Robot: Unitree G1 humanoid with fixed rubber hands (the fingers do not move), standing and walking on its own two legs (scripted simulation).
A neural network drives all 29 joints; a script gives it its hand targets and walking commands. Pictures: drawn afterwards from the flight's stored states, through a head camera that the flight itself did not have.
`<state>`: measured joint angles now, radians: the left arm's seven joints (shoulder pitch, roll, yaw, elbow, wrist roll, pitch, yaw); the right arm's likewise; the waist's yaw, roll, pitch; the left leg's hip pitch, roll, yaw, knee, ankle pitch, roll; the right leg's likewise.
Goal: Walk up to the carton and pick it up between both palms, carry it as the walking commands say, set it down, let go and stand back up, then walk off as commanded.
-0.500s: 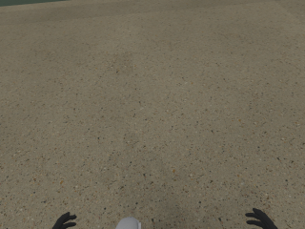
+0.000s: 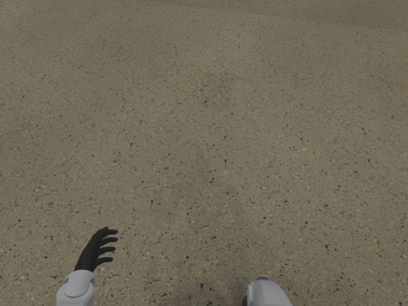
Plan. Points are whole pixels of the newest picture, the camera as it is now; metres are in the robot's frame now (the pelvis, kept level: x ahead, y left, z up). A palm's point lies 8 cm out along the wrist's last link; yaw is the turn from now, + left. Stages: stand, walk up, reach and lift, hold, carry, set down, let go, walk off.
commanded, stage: walk off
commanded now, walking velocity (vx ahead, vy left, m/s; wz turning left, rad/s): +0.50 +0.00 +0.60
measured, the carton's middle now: out of the picture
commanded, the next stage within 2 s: stand in 0.72 s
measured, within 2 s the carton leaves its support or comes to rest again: neither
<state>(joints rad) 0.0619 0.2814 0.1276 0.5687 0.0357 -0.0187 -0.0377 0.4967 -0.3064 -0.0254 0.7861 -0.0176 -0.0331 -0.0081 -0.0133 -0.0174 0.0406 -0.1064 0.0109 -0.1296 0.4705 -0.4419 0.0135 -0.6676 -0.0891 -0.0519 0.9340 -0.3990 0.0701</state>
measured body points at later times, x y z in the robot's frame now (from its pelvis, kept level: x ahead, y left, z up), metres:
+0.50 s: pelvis +0.25 -0.06 +0.00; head +0.29 -0.09 +0.45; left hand +0.29 +0.25 -0.07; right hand +0.42 -0.30 -0.13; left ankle +0.21 +0.10 -0.65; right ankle +0.15 -0.13 -0.73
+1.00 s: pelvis +0.49 +0.03 +0.00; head +0.52 +0.06 +0.45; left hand +0.52 +0.36 -0.08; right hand +0.66 -0.21 -0.11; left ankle +0.32 +0.07 -0.72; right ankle +0.66 -0.03 -0.70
